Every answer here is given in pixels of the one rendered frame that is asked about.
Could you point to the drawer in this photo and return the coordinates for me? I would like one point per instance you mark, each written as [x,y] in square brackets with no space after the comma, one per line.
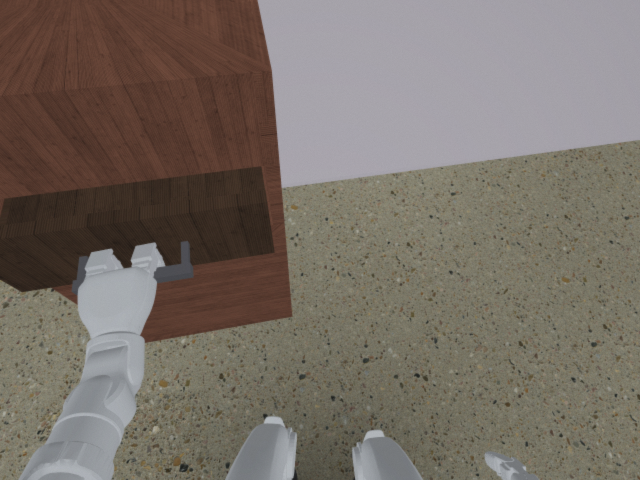
[223,215]

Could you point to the right robot hand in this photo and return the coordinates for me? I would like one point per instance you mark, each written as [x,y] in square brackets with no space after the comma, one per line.
[508,468]

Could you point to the robot right shin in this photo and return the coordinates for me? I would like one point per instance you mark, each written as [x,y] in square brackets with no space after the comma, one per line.
[373,433]

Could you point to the robot right thigh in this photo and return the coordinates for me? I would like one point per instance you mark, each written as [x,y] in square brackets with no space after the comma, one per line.
[381,458]

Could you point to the handle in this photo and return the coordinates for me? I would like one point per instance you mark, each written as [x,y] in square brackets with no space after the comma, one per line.
[162,274]

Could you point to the left robot hand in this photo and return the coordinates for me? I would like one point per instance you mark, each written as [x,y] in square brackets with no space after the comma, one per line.
[113,298]

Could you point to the left robot forearm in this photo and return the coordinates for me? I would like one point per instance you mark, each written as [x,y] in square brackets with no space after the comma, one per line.
[85,438]

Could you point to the cabinet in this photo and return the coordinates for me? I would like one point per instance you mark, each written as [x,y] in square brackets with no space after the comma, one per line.
[104,92]

